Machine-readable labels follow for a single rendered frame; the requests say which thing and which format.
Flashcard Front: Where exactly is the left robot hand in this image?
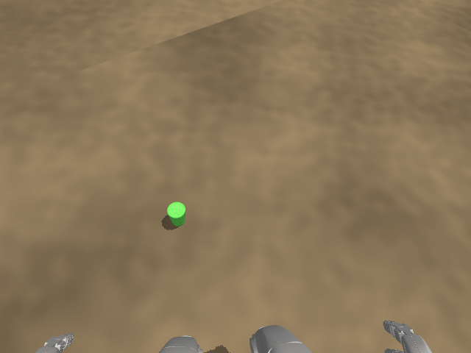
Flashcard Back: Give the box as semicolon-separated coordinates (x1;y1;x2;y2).
36;333;74;353

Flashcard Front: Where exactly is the right robot hand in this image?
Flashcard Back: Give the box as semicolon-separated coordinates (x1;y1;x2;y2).
383;321;432;353

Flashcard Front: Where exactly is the cup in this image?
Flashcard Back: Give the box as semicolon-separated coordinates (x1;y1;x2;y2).
167;202;185;226

